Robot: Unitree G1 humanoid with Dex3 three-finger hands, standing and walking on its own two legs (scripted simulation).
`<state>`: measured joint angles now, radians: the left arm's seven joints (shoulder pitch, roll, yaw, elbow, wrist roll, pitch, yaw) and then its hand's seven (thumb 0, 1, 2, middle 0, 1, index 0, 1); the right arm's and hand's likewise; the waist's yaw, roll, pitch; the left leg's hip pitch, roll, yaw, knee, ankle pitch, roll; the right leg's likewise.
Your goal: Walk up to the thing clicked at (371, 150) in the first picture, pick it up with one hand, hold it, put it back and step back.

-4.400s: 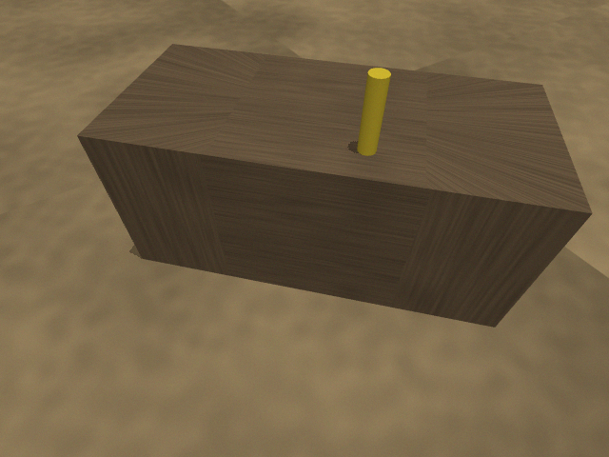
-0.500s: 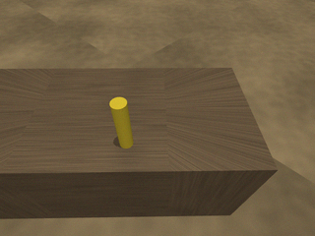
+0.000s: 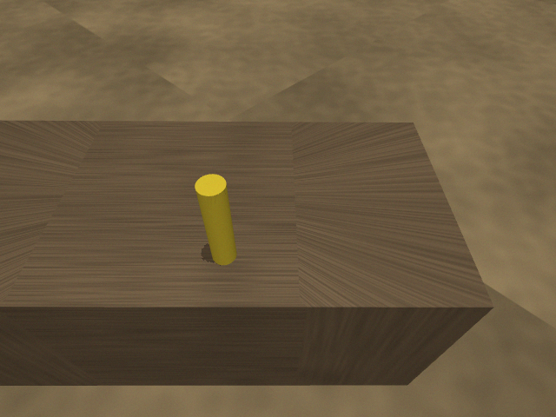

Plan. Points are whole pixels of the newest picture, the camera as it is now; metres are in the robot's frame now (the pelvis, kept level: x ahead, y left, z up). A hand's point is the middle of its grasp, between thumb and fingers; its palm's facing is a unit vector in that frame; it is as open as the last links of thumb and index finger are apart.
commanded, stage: walk up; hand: left
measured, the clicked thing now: (218, 224) +0.49 +0.13 -0.07
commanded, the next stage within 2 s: stand in 0.06 s
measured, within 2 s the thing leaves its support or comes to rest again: neither
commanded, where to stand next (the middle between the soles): +0.05 +0.00 m, yaw -1 degrees
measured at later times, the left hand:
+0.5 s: hand out of the picture +0.07 +0.25 -0.16, palm faces -0.03 -0.94 -0.34, open 7.3 cm
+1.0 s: hand out of the picture +0.07 +0.25 -0.16, palm faces -0.03 -0.94 -0.34, open 7.3 cm
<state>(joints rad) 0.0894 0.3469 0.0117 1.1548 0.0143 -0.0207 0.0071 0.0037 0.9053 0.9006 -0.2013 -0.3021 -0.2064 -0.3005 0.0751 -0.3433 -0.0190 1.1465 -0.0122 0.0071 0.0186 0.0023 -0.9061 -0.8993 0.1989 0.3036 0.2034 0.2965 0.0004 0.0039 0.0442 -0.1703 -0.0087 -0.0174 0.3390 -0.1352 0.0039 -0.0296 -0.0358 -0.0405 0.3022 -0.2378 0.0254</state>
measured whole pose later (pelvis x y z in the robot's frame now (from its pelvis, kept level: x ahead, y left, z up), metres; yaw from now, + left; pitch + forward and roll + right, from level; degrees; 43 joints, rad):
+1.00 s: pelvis +0.00 -0.01 +0.00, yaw -1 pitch -2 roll +0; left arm 0.14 0.35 0.01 1.13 0.01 -0.01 0.00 0.00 0.91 0.90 -0.20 -0.30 -0.21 -0.30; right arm 0.10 -0.35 0.01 1.14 -0.01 -0.01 0.01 0.00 -0.91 -0.90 0.20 0.30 0.20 0.30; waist 0.00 0.00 0.04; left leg -0.16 0.01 -0.01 0.33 -0.13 -0.01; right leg -0.02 -0.02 -0.03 0.30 -0.23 0.01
